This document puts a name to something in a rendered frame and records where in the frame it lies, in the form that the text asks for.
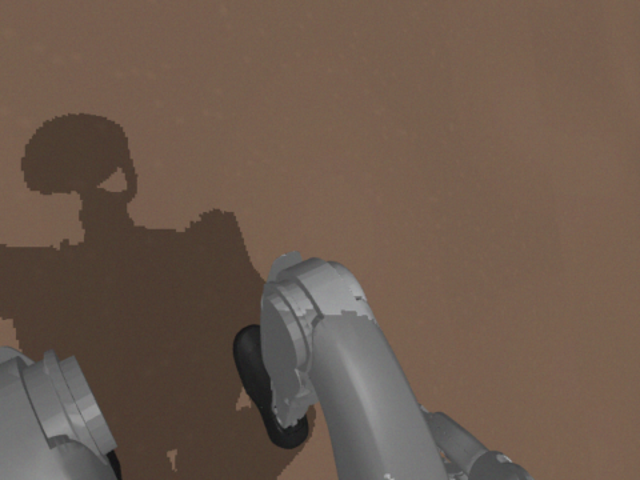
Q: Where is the left robot foot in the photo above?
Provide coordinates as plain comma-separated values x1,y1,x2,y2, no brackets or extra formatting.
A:
106,450,122,480

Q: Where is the right robot hand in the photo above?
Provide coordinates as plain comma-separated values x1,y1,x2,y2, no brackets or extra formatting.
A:
419,404,489,480

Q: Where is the right robot foot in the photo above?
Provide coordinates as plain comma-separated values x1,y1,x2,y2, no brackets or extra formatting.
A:
233,325,308,449

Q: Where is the right robot arm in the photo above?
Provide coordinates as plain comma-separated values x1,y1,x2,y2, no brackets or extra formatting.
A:
468,451,535,480

